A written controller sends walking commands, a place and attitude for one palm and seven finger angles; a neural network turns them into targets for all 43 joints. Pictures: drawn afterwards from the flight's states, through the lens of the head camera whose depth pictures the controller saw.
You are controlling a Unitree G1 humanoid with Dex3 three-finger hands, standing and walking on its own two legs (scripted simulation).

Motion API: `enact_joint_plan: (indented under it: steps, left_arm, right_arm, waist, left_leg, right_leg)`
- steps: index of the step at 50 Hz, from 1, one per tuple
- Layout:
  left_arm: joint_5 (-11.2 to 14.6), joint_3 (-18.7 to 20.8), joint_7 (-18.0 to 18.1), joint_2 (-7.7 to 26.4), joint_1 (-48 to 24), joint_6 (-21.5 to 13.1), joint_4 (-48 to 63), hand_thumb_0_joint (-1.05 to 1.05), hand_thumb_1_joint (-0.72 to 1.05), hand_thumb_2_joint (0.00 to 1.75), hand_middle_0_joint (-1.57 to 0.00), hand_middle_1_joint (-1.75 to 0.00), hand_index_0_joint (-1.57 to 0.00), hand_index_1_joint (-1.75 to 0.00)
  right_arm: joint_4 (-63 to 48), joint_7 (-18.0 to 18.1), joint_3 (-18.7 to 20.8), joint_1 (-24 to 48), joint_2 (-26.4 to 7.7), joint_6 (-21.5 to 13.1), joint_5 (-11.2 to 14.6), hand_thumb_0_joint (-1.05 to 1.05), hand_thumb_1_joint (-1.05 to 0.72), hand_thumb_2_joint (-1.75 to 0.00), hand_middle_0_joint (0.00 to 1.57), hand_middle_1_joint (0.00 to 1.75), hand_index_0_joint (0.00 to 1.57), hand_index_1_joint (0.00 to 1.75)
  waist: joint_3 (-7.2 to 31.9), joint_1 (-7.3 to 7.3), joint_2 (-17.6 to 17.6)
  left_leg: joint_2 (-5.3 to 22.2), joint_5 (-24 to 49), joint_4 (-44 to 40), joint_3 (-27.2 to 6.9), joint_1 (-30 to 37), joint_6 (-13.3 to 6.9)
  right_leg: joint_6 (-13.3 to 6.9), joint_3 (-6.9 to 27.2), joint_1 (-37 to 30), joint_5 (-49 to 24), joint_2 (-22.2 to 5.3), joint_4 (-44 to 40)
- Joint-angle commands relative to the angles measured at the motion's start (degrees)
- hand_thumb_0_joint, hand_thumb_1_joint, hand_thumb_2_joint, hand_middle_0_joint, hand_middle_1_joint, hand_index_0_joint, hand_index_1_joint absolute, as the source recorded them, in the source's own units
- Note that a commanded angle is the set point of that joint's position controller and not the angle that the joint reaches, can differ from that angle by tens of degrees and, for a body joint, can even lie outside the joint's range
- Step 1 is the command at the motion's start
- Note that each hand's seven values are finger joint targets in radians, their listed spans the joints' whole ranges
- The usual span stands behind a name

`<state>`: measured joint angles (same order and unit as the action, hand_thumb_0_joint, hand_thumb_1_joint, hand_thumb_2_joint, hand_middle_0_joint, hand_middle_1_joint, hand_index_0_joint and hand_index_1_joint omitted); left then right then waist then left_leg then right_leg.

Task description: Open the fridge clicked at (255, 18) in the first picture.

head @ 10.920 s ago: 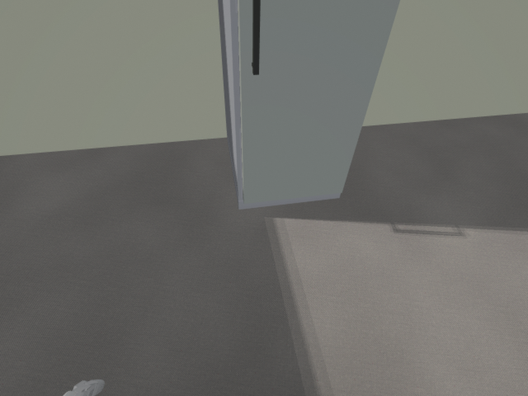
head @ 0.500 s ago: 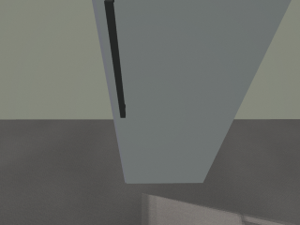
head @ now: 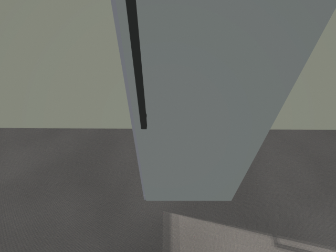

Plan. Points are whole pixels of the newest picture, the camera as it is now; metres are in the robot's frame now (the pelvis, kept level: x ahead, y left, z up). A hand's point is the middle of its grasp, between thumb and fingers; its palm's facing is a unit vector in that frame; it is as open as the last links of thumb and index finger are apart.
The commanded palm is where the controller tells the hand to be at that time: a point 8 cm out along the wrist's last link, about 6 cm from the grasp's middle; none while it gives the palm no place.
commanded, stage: look again from close up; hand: left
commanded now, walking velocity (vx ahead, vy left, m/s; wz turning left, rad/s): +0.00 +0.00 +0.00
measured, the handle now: (139, 73) +0.51 +0.11 +0.18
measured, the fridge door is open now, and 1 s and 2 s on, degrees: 0 0 0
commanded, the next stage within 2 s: none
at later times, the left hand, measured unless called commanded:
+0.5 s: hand out of the picture +0.07 +0.22 -0.16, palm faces -0.01 -0.95 -0.30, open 7.4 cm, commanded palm none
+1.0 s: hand out of the picture +0.11 +0.23 -0.15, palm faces -0.01 -0.95 -0.32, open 7.4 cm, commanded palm none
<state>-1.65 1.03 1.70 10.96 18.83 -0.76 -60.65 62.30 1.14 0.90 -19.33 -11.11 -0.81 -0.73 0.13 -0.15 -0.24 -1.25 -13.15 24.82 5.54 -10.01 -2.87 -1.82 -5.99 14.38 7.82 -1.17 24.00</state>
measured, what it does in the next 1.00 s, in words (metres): stands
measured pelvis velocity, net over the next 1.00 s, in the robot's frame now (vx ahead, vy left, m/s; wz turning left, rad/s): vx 0.05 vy -0.01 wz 0.01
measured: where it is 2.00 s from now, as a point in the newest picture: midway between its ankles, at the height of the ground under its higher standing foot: outside the picture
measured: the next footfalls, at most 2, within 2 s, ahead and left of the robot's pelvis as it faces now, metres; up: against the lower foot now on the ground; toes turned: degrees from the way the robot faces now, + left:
none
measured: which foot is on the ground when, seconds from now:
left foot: down 0.00-1.00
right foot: down 0.00-1.00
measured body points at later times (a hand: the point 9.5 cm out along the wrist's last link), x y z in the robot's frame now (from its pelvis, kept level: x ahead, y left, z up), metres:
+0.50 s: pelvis +0.03 +0.00 +0.00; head +0.03 +0.00 +0.45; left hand +0.07 +0.27 -0.14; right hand +0.07 -0.26 -0.14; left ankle +0.01 +0.08 -0.74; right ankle +0.06 -0.10 -0.74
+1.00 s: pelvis +0.05 -0.01 +0.01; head +0.05 -0.01 +0.46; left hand +0.11 +0.28 -0.13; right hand +0.11 -0.29 -0.13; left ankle +0.01 +0.08 -0.74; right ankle +0.06 -0.10 -0.74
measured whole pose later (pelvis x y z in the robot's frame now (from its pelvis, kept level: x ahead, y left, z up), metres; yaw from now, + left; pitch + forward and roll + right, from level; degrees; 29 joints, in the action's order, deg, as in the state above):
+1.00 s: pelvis +0.05 -0.01 +0.01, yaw +1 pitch -1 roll +0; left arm -1.3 -0.2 0.7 17.4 9.1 -0.9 -61.9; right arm 63.7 0.3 -0.9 -8.6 -17.4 -0.9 -0.8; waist -1.6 0.1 -0.2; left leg -1.0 -13.0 17.3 4.3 -3.2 -1.9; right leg -1.8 -6.9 8.3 9.3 -0.3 18.8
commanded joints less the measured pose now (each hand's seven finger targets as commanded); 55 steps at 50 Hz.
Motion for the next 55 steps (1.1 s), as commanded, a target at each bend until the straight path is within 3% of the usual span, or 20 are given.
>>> enact_joint_plan:
  steps: [1, 17, 23, 31, 55]
  left_arm:
    - [0.29, 1.22, 0.4, 8.12, 0.69, -0.97, 2.47, 0.0, 0.9, 0.9, -0.2, -0.3, -0.2, -0.3]
    - [0.54, 0.83, 0.12, 12.24, -4.77, -1.17, 2.04, 0.0, 0.9, 0.9, -0.2, -0.3, -0.2, -0.3]
    - [0.54, 0.75, 0.01, 13.56, -6.8, -1.01, 1.96, 0.0, 0.9, 0.9, -0.2, -0.3, -0.2, -0.3]
    - [0.59, 0.82, -0.01, 15.09, -8.85, -1.3, 2.15, 0.0, 0.9, 0.9, -0.2, -0.3, -0.2, -0.3]
    - [0.68, 0.73, -0.24, 17.17, -10.82, -1.37, 1.69, 0.0, 0.9, 0.9, -0.2, -0.3, -0.2, -0.3]
  right_arm:
    - [-2.47, 0.29, 1.61, -0.64, -8.38, -1.08, -0.04, 0.0, -0.9, -0.9, 0.2, 0.3, 0.2, 0.3]
    - [-2.34, 0.04, 1.14, 5.79, -13.0, -1.47, 0.1, 0.0, -0.9, -0.9, 0.2, 0.3, 0.2, 0.3]
    - [-2.15, -0.03, 0.94, 7.87, -13.96, -1.34, 0.05, 0.0, -0.9, -0.9, 0.2, 0.3, 0.2, 0.3]
    - [-2.05, -0.02, 0.73, 9.92, -15.13, -1.47, 0.0, 0.0, -0.9, -0.9, 0.2, 0.3, 0.2, 0.3]
    - [-1.44, -0.02, 0.34, 11.92, -16.66, -1.34, -0.02, 0.0, -0.9, -0.9, 0.2, 0.3, 0.2, 0.3]
  waist:
    - [-5.74, 0.08, -0.13]
    - [-2.01, 0.17, 0.43]
    - [-2.19, 0.18, -0.07]
    - [0.61, 0.18, 0.35]
    - [1.18, 0.32, -0.03]
  left_leg:
    - [8.02, -9.16, -10.07, -10.03, -8.13, -0.01]
    - [8.82, 3.42, -10.23, -9.42, -1.82, 0.48]
    - [8.95, 4.14, -11.02, -9.43, -1.06, 0.74]
    - [9.15, 11.31, -10.14, -8.93, 1.62, 0.87]
    - [9.37, 11.89, -11.05, -8.71, 3.78, 0.98]
  right_leg:
    - [-0.85, 9.13, -1.97, 8.87, -6.42, -5.5]
    - [-0.61, 8.23, -5.83, -1.49, -7.01, -4.75]
    - [-0.43, 8.14, -6.45, -1.81, -7.07, -5.36]
    - [-0.59, 7.82, -9.11, -8.52, -7.68, -5.14]
    - [-0.47, 8.18, -10.89, -11.0, -8.23, -7.37]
